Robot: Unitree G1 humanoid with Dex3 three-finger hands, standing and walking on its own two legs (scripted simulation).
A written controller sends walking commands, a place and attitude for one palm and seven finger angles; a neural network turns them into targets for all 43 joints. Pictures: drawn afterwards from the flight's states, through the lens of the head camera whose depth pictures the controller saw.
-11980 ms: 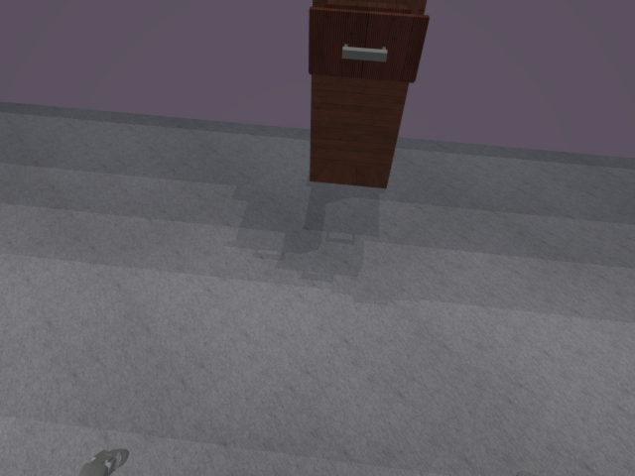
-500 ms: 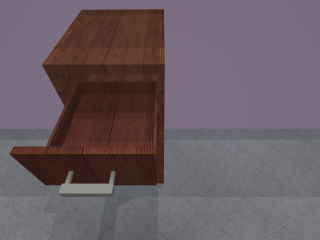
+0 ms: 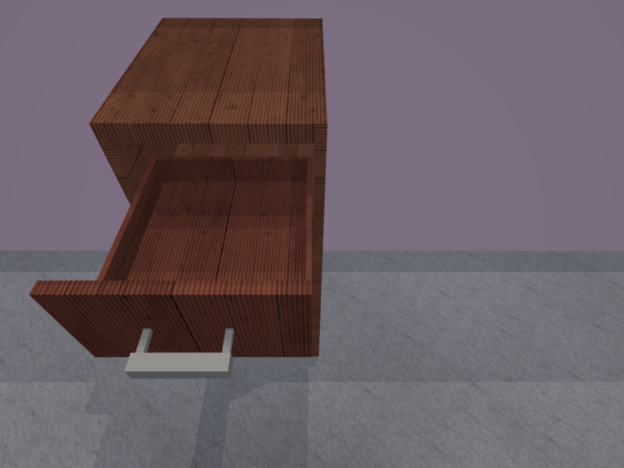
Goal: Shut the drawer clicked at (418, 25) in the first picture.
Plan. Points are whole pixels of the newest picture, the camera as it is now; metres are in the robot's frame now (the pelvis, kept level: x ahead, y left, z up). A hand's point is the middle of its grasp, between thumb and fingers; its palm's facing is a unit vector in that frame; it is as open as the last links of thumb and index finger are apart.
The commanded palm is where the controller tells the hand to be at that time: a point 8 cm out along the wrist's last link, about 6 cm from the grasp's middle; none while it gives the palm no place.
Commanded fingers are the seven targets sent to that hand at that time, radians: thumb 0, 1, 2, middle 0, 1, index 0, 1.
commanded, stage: look again from close up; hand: left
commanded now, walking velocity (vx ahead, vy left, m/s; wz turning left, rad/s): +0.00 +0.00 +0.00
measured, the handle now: (184, 350) +0.26 +0.19 +0.00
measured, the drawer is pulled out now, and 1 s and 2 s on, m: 0.29 0.28 0.28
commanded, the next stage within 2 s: raise the hand and make a fist in 0.16 s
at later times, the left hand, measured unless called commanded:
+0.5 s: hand (167, 428) +0.17 +0.19 -0.03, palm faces +0.27 -0.96 -0.07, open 6.9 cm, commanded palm +0.08 +0.21 -0.04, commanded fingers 0.00 0.90 0.90 -0.46 -0.58 -0.46 -0.58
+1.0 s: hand out of the picture +0.12 +0.15 +0.01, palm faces +0.02 -1.00 +0.00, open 4.3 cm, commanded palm +0.07 +0.21 +0.02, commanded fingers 0.00 0.90 0.90 -0.96 -1.12 -0.96 -1.12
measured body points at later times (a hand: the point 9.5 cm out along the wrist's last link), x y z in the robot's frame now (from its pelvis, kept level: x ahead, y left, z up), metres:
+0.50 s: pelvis -0.02 +0.03 -0.02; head -0.02 +0.00 +0.43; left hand +0.15 +0.24 -0.02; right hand +0.12 -0.24 -0.12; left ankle -0.04 +0.13 -0.74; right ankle +0.01 -0.08 -0.74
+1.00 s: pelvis -0.03 +0.02 -0.07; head +0.01 +0.01 +0.38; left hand +0.12 +0.20 +0.02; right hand +0.17 -0.14 -0.15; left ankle -0.04 +0.13 -0.74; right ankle +0.00 -0.08 -0.74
